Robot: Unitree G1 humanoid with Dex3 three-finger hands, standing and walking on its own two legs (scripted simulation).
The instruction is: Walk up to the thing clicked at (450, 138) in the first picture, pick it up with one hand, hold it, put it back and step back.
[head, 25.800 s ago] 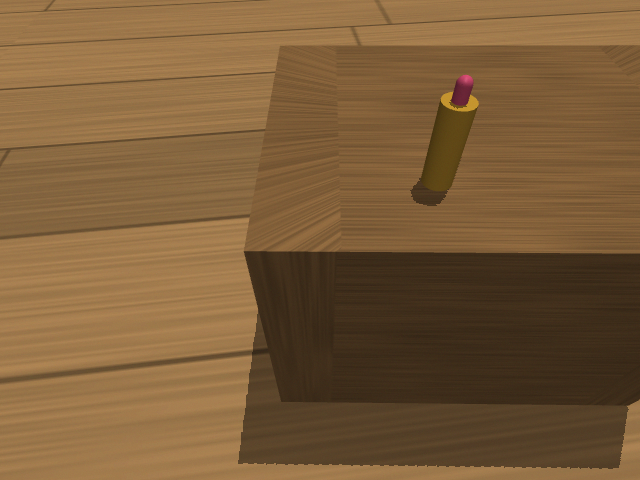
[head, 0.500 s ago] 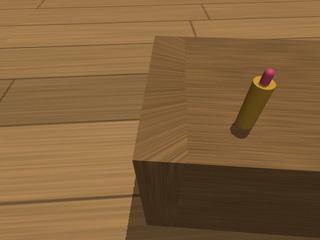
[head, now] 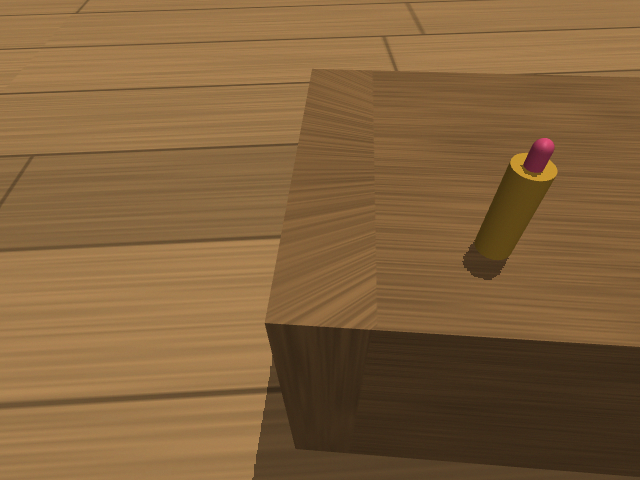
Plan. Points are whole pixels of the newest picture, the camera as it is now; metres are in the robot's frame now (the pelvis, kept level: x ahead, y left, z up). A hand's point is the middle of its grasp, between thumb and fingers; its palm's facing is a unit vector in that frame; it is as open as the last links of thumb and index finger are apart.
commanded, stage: home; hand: right
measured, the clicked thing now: (516, 200) +0.47 -0.27 +0.07
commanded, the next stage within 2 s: stand in 0.02 s
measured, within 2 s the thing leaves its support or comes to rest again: neither
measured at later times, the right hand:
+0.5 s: hand out of the picture +0.06 -0.26 -0.16, palm faces -0.06 +0.93 -0.35, open 11.1 cm
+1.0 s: hand out of the picture +0.06 -0.25 -0.16, palm faces -0.06 +0.94 -0.35, open 7.4 cm
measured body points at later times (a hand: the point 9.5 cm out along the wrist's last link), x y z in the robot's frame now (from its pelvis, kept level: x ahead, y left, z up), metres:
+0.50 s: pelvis +0.00 +0.00 +0.00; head +0.01 +0.00 +0.45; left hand +0.07 +0.30 -0.13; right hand +0.07 -0.30 -0.13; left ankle -0.02 +0.14 -0.75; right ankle +0.02 -0.11 -0.75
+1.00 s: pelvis +0.00 +0.00 +0.00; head +0.01 +0.00 +0.45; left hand +0.07 +0.30 -0.13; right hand +0.07 -0.30 -0.13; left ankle -0.02 +0.14 -0.75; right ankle +0.02 -0.11 -0.75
